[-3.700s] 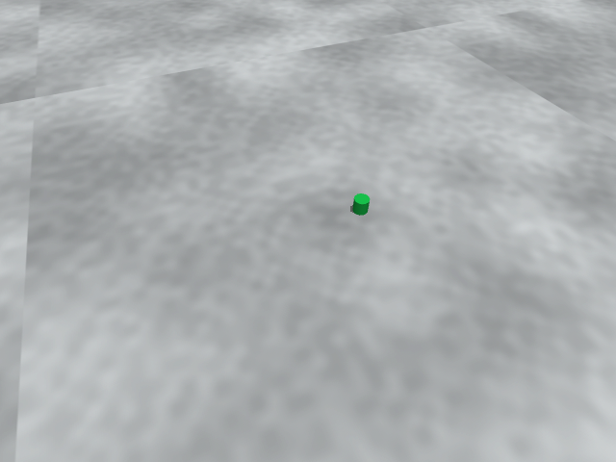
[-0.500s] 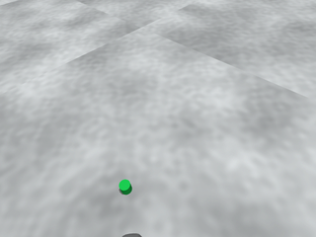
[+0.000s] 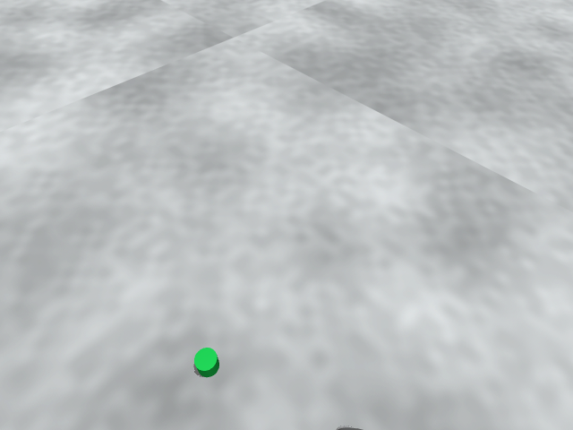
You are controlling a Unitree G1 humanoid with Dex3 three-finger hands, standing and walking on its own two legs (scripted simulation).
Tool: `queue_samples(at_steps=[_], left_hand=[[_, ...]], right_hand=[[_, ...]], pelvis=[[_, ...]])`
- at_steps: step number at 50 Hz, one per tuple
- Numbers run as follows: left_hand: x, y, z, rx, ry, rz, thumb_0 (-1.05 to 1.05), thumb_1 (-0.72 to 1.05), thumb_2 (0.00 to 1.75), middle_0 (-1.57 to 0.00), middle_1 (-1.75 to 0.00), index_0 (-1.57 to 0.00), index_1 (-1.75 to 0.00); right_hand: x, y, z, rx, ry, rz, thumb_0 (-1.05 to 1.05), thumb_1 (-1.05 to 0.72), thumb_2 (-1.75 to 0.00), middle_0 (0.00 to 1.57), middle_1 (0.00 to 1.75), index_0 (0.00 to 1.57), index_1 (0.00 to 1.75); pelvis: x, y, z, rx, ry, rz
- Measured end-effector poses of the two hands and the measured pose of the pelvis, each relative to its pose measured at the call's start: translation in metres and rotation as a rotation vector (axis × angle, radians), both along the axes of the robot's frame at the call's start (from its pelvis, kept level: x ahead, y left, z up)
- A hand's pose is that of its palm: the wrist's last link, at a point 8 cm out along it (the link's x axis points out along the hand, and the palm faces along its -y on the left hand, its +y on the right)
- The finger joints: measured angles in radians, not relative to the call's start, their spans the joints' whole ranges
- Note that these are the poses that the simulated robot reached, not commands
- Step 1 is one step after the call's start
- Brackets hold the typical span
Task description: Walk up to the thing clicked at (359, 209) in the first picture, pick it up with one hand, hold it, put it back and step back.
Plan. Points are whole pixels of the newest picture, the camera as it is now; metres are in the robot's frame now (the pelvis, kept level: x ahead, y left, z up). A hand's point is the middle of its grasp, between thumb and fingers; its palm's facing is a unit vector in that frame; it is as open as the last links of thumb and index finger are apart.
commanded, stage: walk up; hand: left
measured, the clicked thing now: (207, 362) +0.43 +0.23 -0.72
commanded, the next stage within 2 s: stand in 1.32 s
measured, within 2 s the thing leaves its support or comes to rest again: neither
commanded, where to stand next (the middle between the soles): +0.07 -0.01 m, yaw +1 degrees
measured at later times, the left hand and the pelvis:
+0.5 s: hand out of the picture +0.15 +0.23 -0.13, palm faces -0.02 -0.95 -0.32, open 7.4 cm; pelvis +0.03 -0.01 +0.02, yaw +0 degrees
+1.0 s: hand out of the picture +0.10 +0.24 -0.13, palm faces +0.00 -0.95 -0.32, open 7.4 cm; pelvis +0.04 -0.01 +0.03, yaw +0 degrees
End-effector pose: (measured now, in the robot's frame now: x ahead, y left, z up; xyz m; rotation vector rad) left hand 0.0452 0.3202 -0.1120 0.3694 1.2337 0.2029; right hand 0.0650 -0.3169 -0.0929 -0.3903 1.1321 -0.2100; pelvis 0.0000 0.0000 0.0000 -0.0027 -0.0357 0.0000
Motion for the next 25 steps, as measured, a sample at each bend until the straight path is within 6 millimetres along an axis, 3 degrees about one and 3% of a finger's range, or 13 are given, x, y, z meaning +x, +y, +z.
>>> queue_samples(at_steps=[4, 9, 18, 25], left_hand=[[0.009, -0.008, 0.0, 0.021, -0.005, 0.013, 0.0, 0.9, 0.9, -0.21, -0.3, -0.2, -0.3], [0.031, -0.022, 0.006, -0.004, -0.021, 0.0, 0.01, 0.9, 0.9, -0.21, -0.3, -0.2, -0.3], [0.078, -0.041, 0.015, -0.055, -0.092, -0.014, 0.01, 0.9, 0.9, -0.21, -0.3, -0.21, -0.3], [0.092, -0.044, 0.018, -0.071, -0.101, -0.004, 0.0, 0.9, 0.9, -0.21, -0.3, -0.21, -0.3]], right_hand=[[0.011, -0.005, -0.017, 0.024, 0.016, -0.02, 0.01, -0.9, -0.9, 0.21, 0.3, 0.21, 0.3], [0.022, 0.005, -0.024, 0.072, 0.025, -0.028, 0.01, -0.91, -0.9, 0.2, 0.3, 0.2, 0.3], [0.033, 0.013, -0.015, 0.094, 0.058, -0.02, 0.01, -0.91, -0.9, 0.21, 0.3, 0.21, 0.3], [0.04, 0.004, -0.004, 0.064, 0.054, -0.039, 0.01, -0.91, -0.9, 0.21, 0.3, 0.21, 0.3]], pelvis=[[0.007, -0.008, -0.006, -0.008, -0.006, -0.004], [0.013, -0.009, 0.0, 0.012, -0.008, -0.006], [0.023, -0.012, 0.014, 0.009, -0.003, -0.003], [0.029, -0.013, 0.02, 0.006, -0.007, -0.004]])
